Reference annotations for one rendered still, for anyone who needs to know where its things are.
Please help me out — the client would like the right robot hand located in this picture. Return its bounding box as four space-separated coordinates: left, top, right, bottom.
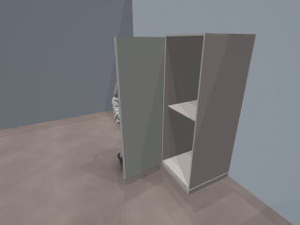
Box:
114 112 120 124

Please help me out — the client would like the right robot foot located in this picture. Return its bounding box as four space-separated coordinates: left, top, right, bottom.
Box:
117 153 123 165

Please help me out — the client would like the robot right upper arm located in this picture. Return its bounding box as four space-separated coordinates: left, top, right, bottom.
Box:
113 83 119 103

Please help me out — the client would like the fridge door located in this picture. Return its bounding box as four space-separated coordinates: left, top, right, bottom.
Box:
113 37 165 180

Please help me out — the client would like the right robot forearm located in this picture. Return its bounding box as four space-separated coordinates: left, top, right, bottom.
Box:
112 97 119 114

